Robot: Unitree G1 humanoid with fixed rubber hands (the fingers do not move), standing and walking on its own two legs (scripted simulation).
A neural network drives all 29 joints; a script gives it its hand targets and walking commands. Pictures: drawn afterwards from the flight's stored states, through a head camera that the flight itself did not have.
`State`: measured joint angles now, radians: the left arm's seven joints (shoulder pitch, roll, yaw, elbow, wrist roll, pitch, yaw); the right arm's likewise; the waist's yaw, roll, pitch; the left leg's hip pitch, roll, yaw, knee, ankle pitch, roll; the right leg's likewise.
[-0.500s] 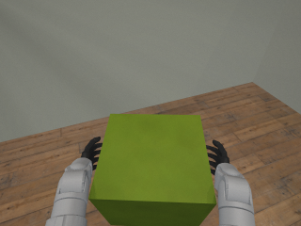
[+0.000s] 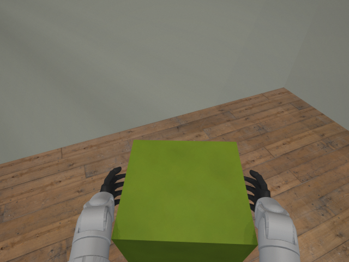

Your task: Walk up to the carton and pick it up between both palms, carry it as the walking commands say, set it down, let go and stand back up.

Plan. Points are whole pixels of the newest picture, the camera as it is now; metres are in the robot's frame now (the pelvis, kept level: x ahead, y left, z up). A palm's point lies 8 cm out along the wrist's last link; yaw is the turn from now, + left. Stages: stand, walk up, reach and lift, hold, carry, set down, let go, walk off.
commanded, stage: set down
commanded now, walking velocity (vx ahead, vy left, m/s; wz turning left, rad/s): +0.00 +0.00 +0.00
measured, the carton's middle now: (183, 206) +0.30 -0.05 -0.06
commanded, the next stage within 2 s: none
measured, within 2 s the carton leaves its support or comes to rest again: neither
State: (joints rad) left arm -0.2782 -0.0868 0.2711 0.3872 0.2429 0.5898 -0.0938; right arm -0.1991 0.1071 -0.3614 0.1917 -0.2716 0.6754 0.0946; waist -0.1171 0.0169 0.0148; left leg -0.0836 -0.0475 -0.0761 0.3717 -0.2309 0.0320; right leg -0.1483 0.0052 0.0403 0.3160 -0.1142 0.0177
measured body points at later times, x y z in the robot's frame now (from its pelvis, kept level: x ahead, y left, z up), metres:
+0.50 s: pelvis -0.01 -0.01 -0.02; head +0.09 -0.02 +0.42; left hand +0.34 +0.13 -0.07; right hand +0.29 -0.23 -0.07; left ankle -0.02 +0.10 -0.75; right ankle +0.04 -0.13 -0.75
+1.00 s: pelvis -0.05 -0.02 -0.09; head +0.14 -0.04 +0.32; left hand +0.38 +0.12 -0.16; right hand +0.32 -0.24 -0.16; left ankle -0.02 +0.10 -0.75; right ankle +0.04 -0.13 -0.75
